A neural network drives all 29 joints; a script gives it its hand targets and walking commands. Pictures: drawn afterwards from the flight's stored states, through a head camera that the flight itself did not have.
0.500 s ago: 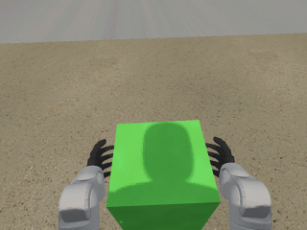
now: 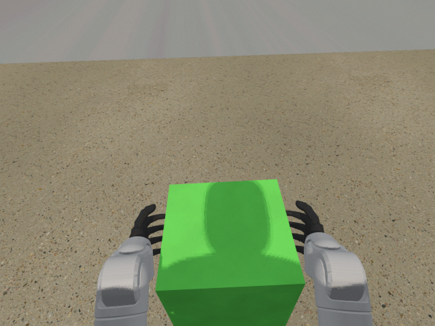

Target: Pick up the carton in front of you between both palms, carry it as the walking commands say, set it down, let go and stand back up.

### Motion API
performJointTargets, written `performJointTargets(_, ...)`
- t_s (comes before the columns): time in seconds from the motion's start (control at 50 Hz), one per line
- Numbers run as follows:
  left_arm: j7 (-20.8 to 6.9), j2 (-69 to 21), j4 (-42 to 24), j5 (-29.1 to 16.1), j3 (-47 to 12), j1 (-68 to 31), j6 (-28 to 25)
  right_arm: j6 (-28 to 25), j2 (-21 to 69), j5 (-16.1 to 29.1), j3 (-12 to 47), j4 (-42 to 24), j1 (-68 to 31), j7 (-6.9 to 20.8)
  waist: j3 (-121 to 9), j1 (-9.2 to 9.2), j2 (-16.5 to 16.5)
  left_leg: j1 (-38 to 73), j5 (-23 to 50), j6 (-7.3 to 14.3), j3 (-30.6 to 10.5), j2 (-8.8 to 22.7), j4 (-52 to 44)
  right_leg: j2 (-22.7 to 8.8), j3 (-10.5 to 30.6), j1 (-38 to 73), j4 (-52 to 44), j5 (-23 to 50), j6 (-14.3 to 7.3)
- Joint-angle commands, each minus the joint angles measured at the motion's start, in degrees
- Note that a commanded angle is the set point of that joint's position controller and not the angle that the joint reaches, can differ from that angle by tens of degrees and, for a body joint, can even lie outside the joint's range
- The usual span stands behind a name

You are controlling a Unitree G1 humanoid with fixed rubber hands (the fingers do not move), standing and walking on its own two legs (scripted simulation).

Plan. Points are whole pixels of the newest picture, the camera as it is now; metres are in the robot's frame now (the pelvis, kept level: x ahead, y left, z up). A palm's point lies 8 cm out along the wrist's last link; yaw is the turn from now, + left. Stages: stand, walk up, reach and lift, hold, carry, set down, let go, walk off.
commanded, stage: carry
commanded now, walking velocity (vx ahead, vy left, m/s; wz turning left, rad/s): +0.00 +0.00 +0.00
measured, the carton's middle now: (227, 260) +0.27 +0.00 -0.02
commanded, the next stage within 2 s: hold in 0.92 s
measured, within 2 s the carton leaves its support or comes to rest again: neither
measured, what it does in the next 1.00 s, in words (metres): stands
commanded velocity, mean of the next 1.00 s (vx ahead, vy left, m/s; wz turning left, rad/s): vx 0.00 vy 0.00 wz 0.00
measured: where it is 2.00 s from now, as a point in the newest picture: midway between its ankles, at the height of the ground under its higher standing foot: outside the picture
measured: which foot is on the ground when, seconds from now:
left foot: down 0.00-1.00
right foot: down 0.00-1.00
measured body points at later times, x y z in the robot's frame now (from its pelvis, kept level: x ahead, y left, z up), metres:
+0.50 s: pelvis -0.02 +0.00 +0.00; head -0.03 +0.00 +0.45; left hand +0.29 +0.15 +0.02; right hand +0.29 -0.15 +0.02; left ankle +0.03 +0.11 -0.74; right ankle -0.03 -0.10 -0.74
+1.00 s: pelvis -0.01 -0.01 +0.00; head -0.03 -0.01 +0.45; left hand +0.28 +0.14 +0.03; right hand +0.28 -0.16 +0.03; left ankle +0.03 +0.12 -0.74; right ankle -0.03 -0.11 -0.74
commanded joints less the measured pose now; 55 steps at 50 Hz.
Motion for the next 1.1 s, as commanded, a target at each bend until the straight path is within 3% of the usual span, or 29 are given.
performJointTargets(0.0, -12.2, -48.6, -2.0, -17.6, -34.3, -25.9, -4.8, -4.3, 48.7, 17.7, 34.8, -1.5, -24.5, 12.6, -8.5, -0.02, 0.2, 6.3, 7.2, -0.1, -6.6, 5.5, -4.0, -6.5, 6.1, -1.4, -5.9, 8.1, -0.6)
performJointTargets(0.3, -15.4, -49.3, 18.4, -9.6, -24.2, -31.3, -22.9, -22.4, 49.6, 9.4, 24.5, 18.6, -30.7, 15.9, -10.2, 0.1, 0.2, 6.2, 7.5, -0.2, -6.7, 5.4, -3.4, -6.4, 6.2, -1.6, -5.6, 7.8, -0.9)
performJointTargets(0.4, -16.6, -52.1, 22.8, -8.9, -23.6, -34.4, -28.2, -27.7, 52.3, 8.5, 23.9, 22.8, -33.7, 17.0, -11.7, 0.14, 0.3, 6.9, 8.6, -0.1, -6.5, 5.4, -2.9, -6.3, 6.1, -0.7, -4.8, 9.4, -1.1)
performJointTargets(0.48, -16.9, -54.0, 22.0, -9.7, -25.7, -34.2, -28.5, -28.0, 54.0, 9.3, 25.9, 21.7, -33.5, 17.2, -13.2, 0.13, 0.4, 7.5, 10.9, -0.1, -6.4, 5.5, -2.1, -6.3, 5.8, 0.1, -3.8, 12.1, -1.0)
performJointTargets(0.6, -16.3, -53.5, 19.0, -10.7, -27.5, -30.7, -24.9, -24.4, 53.4, 10.6, 27.9, 18.4, -30.4, 16.6, -13.7, 0.17, 0.1, 7.5, 13.2, -0.1, -6.2, 5.6, -1.1, -6.4, 5.6, 0.8, -2.6, 15.7, -0.8)
performJointTargets(0.9, -16.4, -53.5, 19.5, -10.5, -26.5, -31.9, -24.6, -24.1, 53.4, 10.6, 27.5, 18.6, -32.0, 16.7, -12.0, 0.1, 0.0, 6.9, 10.8, -0.4, -6.1, 5.4, -1.6, -6.5, 5.8, 0.0, -3.7, 13.8, -1.1)
performJointTargets(0.92, -16.9, -54.8, 18.4, -9.4, -24.7, -26.6, -24.4, -24.4, 54.7, 9.6, 26.0, 19.6, -27.1, 17.0, -7.3, 1.31, -3.7, 19.9, 21.5, 1.6, -14.0, -11.1, -3.4, 5.2, 15.7, 3.6, -7.7, 30.9, -1.0)
performJointTargets(0.94, -16.4, -52.4, 17.2, -9.3, -24.3, -26.1, -25.2, -25.4, 52.0, 8.2, 24.9, 18.9, -26.6, 16.4, -10.0, 0.84, -2.4, 19.6, 21.2, 2.0, -15.4, -9.7, -5.0, 4.8, 16.5, 8.2, -7.1, 33.9, -0.7)
performJointTargets(0.96, -16.6, -52.9, 15.9, -9.0, -25.4, -28.9, -25.2, -25.5, 52.4, 7.8, 24.0, 18.6, -26.9, 16.4, -9.1, 0.07, -1.4, 18.6, 22.9, 1.0, -15.6, -9.7, -5.3, 5.7, 15.8, 10.2, -7.0, 32.8, -0.2)
performJointTargets(1.0, -16.8, -51.8, 17.6, -9.2, -25.4, -29.3, -25.5, -26.0, 52.4, 7.9, 23.4, 19.4, -27.6, 15.4, -8.8, -1.02, -3.0, 21.2, 24.0, 0.4, -15.7, -9.8, -5.2, 6.2, 15.7, 9.7, -9.4, 28.8, 0.2)
performJointTargets(1.02, -16.9, -51.8, 17.5, -9.1, -24.9, -29.8, -25.7, -26.1, 51.9, 7.1, 23.5, 19.9, -28.5, 15.5, -7.4, -0.04, -2.6, 19.3, 20.7, 0.2, -15.4, -10.4, -5.9, 6.4, 15.8, 11.4, -9.6, 28.5, 0.2)
performJointTargets(1.06, -17.1, -52.0, 18.4, -9.1, -25.0, -31.0, -25.9, -26.2, 52.1, 7.2, 23.0, 20.3, -29.6, 15.8, -7.3, -0.35, -1.6, 16.6, 18.5, -0.1, -15.5, -10.9, -6.8, 6.2, 15.5, 14.5, -9.2, 29.0, 0.5)
performJointTargets(1.08, -17.2, -51.8, 18.6, -9.2, -25.2, -31.4, -25.8, -26.1, 52.4, 7.3, 23.1, 20.8, -30.4, 15.9, -7.3, -0.31, -2.1, 16.0, 15.2, 0.0, -15.2, -11.0, -7.3, 6.1, 15.1, 15.0, -9.9, 25.1, 0.8)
